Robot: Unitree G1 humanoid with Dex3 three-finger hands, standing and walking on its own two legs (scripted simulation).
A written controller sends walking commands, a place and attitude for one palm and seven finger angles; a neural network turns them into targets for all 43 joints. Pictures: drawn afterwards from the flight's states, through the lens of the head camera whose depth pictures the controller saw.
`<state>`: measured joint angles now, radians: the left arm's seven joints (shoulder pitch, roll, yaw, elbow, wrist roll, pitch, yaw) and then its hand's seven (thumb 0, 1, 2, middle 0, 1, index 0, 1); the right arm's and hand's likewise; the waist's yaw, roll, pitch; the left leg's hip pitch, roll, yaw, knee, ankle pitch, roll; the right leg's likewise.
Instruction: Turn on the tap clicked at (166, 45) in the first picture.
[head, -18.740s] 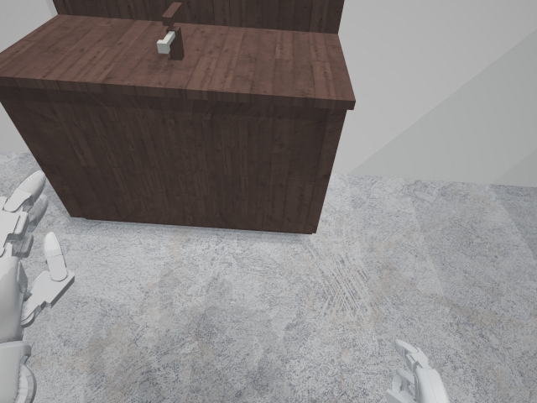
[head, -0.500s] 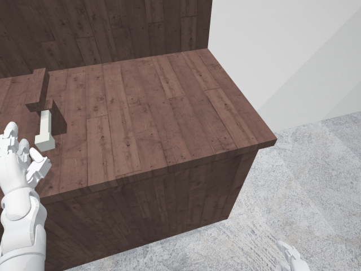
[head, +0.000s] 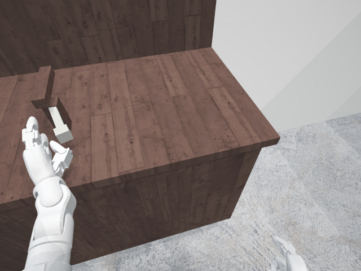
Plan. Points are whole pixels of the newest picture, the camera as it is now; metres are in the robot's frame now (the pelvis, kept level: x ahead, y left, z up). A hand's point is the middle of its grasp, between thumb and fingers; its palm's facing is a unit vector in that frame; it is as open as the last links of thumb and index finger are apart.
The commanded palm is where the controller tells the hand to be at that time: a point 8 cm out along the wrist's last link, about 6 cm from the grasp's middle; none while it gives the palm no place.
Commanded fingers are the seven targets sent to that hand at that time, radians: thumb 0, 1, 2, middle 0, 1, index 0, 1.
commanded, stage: push the lever round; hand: left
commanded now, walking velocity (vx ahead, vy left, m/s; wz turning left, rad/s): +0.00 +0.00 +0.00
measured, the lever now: (63, 133) +0.37 +0.29 +0.11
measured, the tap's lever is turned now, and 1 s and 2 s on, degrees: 18 47 62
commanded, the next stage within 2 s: none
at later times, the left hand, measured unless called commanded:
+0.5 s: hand (80, 147) +0.35 +0.25 +0.10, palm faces +0.71 -0.70 -0.04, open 7.6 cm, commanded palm +0.30 +0.27 +0.10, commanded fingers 0.00 0.90 0.90 -0.15 -0.15 -0.15 -0.15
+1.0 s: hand (98, 135) +0.38 +0.22 +0.09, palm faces +0.77 -0.64 -0.05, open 7.6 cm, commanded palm +0.33 +0.24 +0.10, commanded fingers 0.00 0.90 0.90 -0.15 -0.15 -0.15 -0.15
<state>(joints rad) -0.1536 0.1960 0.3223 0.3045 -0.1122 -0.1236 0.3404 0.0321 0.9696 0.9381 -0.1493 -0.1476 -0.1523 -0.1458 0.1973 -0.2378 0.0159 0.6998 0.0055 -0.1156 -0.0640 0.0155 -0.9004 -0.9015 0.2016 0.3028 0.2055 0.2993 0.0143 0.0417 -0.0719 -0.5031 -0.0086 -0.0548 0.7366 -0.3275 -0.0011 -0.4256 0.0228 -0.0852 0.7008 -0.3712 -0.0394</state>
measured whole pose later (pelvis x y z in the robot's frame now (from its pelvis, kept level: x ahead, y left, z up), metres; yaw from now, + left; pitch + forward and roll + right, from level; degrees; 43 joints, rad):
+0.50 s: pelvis +0.00 -0.01 +0.00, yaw +0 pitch +5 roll -1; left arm -0.20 0.14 0.28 0.31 -0.06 -0.07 0.53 0.02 0.96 0.93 -0.15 -0.15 -0.15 -0.15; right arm 0.18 -0.24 0.00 0.71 -0.01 -0.05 -0.06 0.02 -0.90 -0.90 0.20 0.30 0.20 0.30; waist 0.01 0.03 -0.08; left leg -0.49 0.00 -0.06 0.73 -0.33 -0.01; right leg -0.41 0.03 -0.09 0.69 -0.37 -0.05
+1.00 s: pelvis +0.00 -0.01 +0.00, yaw +0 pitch +6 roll -1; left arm -0.38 0.06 0.26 0.46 0.02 -0.03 0.72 0.00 0.94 0.93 -0.15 -0.15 -0.15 -0.15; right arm 0.16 -0.21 -0.01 0.74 -0.04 -0.01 -0.03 0.01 -0.90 -0.90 0.20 0.30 0.21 0.30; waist -0.01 0.04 -0.10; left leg -0.52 0.00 -0.06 0.73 -0.32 -0.01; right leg -0.44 0.03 -0.09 0.69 -0.37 -0.05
